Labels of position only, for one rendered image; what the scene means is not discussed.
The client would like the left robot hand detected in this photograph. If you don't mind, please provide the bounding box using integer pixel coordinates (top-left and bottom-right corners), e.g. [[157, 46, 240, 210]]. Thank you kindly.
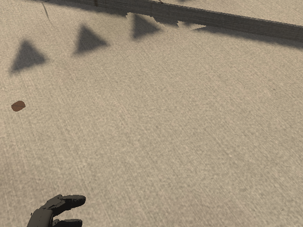
[[27, 194, 86, 227]]

